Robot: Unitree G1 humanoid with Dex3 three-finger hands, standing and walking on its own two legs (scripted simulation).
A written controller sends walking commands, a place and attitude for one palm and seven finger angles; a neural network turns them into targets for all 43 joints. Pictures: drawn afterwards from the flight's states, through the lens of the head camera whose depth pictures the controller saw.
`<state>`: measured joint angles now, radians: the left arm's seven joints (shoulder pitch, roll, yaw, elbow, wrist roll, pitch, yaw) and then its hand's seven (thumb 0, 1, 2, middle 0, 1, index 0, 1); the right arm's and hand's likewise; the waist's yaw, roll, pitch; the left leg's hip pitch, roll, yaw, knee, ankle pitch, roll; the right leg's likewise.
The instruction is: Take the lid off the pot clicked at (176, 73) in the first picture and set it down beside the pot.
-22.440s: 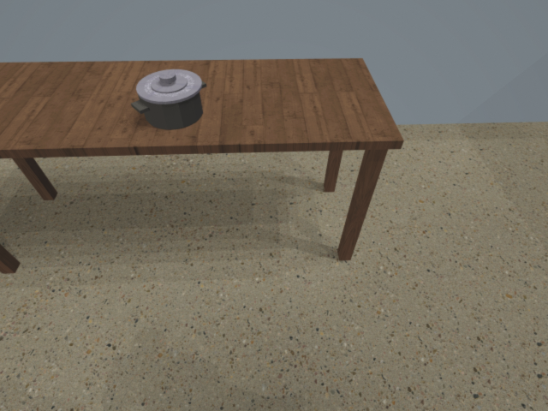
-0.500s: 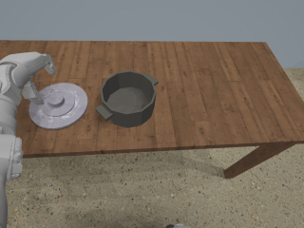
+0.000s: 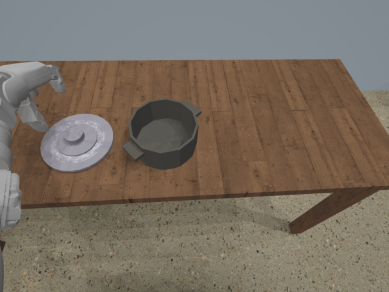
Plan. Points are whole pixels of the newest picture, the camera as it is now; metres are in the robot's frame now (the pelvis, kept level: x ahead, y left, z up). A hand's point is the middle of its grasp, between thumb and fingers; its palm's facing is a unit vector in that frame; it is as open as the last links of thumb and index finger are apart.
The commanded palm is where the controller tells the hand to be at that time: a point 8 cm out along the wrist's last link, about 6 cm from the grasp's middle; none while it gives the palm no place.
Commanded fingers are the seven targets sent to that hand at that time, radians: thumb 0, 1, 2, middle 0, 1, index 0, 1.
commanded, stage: draw the hand back to the body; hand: left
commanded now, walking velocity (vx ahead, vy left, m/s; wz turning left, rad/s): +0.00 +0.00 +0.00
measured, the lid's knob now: (74, 135) +0.51 +0.29 -0.05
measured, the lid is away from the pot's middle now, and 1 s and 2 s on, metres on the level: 0.23 0.23 0.23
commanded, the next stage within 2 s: none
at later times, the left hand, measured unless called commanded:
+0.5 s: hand (25, 125) +0.42 +0.30 +0.10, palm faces -0.35 -0.07 -0.93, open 10.9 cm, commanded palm +0.40 +0.29 +0.17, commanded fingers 0.00 0.07 0.47 -0.29 -0.96 -0.29 -0.96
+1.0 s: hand (35, 126) +0.38 +0.24 +0.15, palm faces +0.38 -0.88 -0.28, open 9.8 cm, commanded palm +0.32 +0.28 +0.17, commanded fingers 0.00 0.51 0.70 -0.24 -0.62 -0.24 -0.62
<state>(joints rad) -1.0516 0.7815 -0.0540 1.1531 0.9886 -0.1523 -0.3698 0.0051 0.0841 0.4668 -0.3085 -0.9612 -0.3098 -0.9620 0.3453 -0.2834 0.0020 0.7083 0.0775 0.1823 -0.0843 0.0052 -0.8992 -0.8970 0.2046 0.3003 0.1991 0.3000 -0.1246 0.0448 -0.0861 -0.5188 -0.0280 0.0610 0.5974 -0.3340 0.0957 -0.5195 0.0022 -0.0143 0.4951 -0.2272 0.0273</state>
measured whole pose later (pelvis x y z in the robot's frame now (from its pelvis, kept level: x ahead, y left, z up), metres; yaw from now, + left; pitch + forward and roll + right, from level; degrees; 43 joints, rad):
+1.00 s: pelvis +0.02 -0.03 +0.01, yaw +1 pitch +2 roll -2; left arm -0.28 0.42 0.28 0.30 -0.04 -0.07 0.08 0.01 0.31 0.59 -0.28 -0.77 -0.28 -0.77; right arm 0.25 -0.26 0.02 0.68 0.05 -0.02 -0.06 0.01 -0.90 -0.90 0.20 0.30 0.20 0.30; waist -0.01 0.04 0.01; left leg -0.16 -0.01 0.03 0.45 -0.32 0.05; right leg -0.17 0.02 -0.04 0.38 -0.23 0.00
